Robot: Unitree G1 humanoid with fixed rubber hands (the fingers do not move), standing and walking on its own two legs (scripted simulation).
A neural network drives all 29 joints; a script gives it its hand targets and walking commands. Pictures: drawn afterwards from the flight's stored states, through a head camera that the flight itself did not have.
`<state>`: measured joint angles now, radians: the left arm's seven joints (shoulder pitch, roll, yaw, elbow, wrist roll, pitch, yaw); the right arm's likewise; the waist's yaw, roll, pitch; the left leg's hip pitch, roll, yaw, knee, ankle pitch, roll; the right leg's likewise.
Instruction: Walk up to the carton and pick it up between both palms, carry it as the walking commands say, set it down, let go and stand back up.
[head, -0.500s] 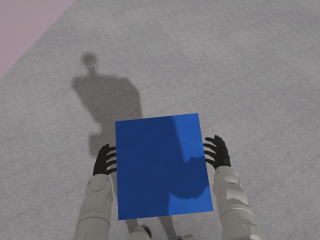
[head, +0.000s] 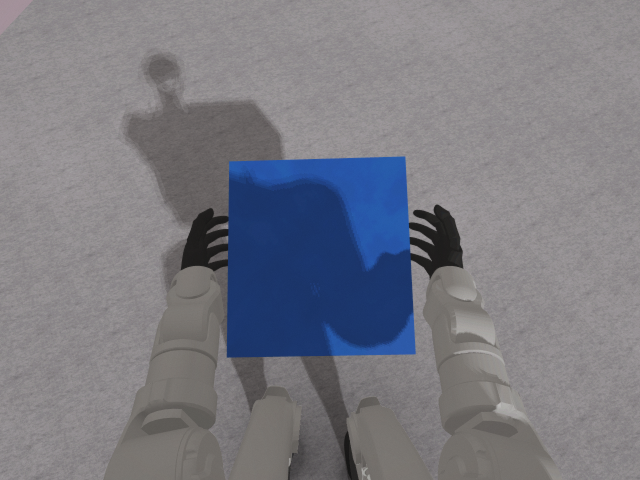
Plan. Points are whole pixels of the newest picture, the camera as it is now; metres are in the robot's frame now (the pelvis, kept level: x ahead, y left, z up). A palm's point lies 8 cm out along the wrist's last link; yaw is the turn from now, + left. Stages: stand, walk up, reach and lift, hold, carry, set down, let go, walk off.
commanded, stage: set down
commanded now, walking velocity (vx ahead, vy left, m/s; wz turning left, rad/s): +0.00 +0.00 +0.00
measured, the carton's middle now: (320, 260) +0.44 +0.01 -0.14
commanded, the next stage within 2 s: none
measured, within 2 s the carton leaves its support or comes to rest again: neither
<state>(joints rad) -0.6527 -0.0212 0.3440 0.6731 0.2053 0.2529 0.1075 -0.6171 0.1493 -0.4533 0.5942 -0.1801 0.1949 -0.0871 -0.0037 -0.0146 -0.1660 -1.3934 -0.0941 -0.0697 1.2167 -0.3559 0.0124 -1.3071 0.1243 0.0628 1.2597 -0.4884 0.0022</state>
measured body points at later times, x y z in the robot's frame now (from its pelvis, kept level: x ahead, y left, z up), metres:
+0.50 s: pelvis -0.01 +0.01 -0.07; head +0.22 +0.04 +0.31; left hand +0.43 +0.17 -0.17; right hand +0.43 -0.15 -0.15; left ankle +0.10 +0.10 -0.61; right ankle +0.04 -0.11 -0.61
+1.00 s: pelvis -0.03 +0.00 -0.15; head +0.24 +0.02 +0.21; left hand +0.45 +0.17 -0.26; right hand +0.44 -0.15 -0.25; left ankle +0.09 +0.10 -0.61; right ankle +0.04 -0.11 -0.61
